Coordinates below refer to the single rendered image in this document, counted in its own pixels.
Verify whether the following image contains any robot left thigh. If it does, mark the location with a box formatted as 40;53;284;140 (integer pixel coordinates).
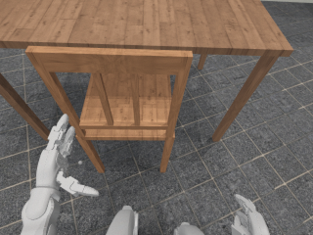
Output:
106;210;139;235

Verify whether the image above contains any right robot hand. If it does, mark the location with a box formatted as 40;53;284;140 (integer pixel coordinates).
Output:
231;194;270;235

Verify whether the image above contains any chair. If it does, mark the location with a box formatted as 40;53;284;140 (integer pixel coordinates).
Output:
25;46;194;173

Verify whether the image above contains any left robot forearm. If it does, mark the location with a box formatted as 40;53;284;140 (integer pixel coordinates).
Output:
21;186;62;235

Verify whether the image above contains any left robot hand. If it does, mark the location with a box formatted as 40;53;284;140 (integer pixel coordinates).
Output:
35;114;100;197

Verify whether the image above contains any robot thigh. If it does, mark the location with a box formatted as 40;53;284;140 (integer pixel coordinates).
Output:
106;210;139;235
173;224;204;235

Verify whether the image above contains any robot right thigh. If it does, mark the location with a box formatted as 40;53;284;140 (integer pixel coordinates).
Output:
173;224;204;235

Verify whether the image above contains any table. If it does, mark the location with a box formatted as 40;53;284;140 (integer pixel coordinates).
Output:
0;0;293;142

